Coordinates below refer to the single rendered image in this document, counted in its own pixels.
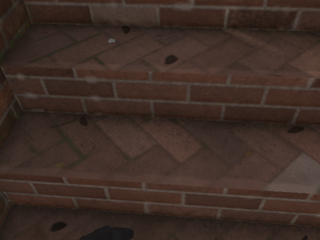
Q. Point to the left robot hand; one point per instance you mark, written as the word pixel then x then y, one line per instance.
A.
pixel 109 233

